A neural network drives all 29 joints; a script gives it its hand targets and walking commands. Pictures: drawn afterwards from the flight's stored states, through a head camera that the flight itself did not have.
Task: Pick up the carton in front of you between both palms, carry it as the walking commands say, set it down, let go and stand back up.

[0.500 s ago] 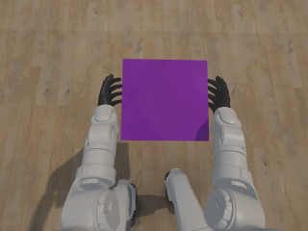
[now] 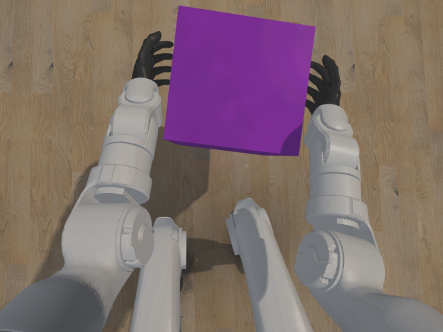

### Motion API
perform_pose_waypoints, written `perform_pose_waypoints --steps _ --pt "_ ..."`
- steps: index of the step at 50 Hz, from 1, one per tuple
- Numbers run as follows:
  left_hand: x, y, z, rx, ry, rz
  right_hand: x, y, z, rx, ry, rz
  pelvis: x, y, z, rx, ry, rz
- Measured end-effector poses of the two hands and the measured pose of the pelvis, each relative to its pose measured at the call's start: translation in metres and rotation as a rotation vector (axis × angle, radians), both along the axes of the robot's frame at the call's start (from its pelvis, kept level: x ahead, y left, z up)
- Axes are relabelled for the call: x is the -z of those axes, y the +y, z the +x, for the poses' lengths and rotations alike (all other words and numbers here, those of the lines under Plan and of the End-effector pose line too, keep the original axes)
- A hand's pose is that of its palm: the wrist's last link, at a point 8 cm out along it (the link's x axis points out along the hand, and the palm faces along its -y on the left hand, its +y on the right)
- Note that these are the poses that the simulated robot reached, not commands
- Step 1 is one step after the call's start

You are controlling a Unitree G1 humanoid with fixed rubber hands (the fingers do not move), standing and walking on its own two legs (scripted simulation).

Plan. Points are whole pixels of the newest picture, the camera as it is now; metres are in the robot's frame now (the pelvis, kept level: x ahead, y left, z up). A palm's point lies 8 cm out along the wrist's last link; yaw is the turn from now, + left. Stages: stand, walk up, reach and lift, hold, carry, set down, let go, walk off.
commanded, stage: set down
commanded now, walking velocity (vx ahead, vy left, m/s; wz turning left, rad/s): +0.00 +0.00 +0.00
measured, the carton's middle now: (231, 99) +0.50 -0.11 -0.19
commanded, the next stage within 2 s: none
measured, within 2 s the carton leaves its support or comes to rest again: rests again in 0.96 s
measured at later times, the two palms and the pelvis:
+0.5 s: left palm (170, 85) +0.57 +0.01 -0.25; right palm (301, 116) +0.45 -0.26 -0.24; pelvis -0.01 +0.01 -0.09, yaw -1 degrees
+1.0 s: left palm (173, 87) +0.59 +0.01 -0.31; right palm (293, 120) +0.46 -0.26 -0.30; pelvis -0.01 +0.02 -0.13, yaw -2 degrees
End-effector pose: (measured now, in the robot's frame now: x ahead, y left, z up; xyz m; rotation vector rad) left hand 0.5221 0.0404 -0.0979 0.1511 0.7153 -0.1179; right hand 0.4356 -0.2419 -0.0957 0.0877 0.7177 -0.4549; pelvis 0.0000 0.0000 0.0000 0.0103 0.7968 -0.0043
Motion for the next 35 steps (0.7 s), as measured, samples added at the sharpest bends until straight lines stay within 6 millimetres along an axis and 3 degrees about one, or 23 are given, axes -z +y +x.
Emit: perform_pose_waypoints --steps 20,30,35 --pt "0.121 -0.024 0.039 0.116 0.027 0.028 0.119 -0.017 0.013 0.053 0.035 -0.005 0.077 0.009 -0.015 -0.010 0.016 -0.029" --pt "0.182 -0.034 0.056 0.170 0.052 0.046 0.175 -0.025 0.020 0.062 0.057 0.010 0.106 0.011 -0.012 -0.014 -0.005 -0.041" --pt "0.200 -0.036 0.060 0.185 0.061 0.053 0.193 -0.026 0.022 0.068 0.068 0.013 0.115 0.010 -0.008 -0.025 -0.036 -0.045"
